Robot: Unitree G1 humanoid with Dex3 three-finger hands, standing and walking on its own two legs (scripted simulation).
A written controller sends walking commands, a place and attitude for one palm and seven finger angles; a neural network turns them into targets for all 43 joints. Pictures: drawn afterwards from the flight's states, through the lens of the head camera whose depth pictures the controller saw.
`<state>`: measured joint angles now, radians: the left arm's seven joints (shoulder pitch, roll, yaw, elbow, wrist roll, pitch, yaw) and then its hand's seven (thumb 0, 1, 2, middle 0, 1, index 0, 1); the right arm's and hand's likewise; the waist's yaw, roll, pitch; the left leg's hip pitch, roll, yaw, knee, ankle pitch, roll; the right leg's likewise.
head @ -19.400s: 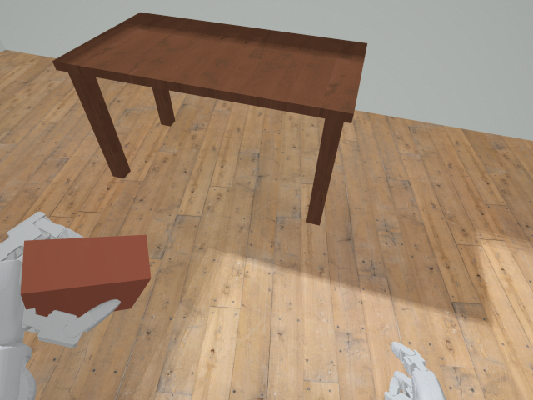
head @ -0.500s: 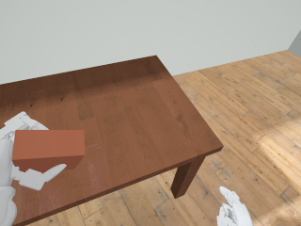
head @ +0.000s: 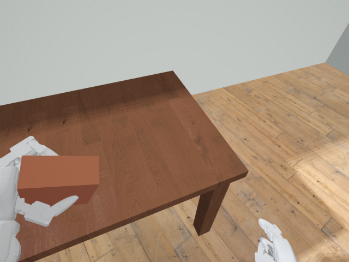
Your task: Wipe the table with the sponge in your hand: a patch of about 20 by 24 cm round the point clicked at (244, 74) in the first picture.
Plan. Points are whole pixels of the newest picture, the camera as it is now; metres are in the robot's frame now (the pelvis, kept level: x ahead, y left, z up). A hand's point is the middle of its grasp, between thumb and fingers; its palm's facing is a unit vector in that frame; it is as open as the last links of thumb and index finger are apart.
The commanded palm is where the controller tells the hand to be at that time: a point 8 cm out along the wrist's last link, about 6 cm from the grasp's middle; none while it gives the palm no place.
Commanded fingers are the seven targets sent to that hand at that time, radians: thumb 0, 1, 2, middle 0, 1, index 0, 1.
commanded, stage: come to a stop and stand still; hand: left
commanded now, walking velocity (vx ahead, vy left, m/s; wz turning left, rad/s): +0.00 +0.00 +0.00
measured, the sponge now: (70, 183) +0.22 +0.22 +0.13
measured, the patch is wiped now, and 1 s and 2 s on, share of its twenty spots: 0.00 0.00 0.00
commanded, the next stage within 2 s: look again from close up in 0.70 s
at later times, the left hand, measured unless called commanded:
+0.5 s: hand (20, 163) +0.24 +0.30 +0.16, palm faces +0.40 -0.83 -0.39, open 9.6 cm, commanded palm +0.17 +0.32 +0.17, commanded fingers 0.00 0.10 1.30 -1.20 -1.60 -1.20 -1.60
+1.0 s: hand (18, 177) +0.21 +0.30 +0.15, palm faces +0.39 -0.84 -0.37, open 9.6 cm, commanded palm +0.16 +0.32 +0.17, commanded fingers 0.00 0.10 1.30 -1.20 -1.60 -1.20 -1.60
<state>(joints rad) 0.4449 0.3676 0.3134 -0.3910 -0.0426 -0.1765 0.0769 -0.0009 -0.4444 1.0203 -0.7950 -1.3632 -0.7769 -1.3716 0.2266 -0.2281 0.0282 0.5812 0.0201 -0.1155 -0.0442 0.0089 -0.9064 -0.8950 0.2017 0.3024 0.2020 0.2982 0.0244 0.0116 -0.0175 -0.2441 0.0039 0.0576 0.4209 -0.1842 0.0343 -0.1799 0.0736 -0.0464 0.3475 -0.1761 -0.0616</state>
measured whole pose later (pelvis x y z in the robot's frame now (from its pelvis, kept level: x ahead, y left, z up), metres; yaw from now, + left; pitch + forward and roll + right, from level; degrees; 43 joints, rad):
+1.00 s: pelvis +0.00 +0.04 +0.00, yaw +1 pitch +0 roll -2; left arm 0.43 0.37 0.34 -0.44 -0.04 -0.21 0.10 0.00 -0.45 1.02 -0.79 -1.36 -0.78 -1.37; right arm 0.21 -0.20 0.04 0.57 0.01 -0.12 -0.04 0.01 -0.90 -0.89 0.20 0.30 0.20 0.30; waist 0.04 -0.01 0.03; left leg -0.23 -0.05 0.06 0.41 -0.19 0.08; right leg -0.17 0.02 -0.04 0.36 -0.19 -0.01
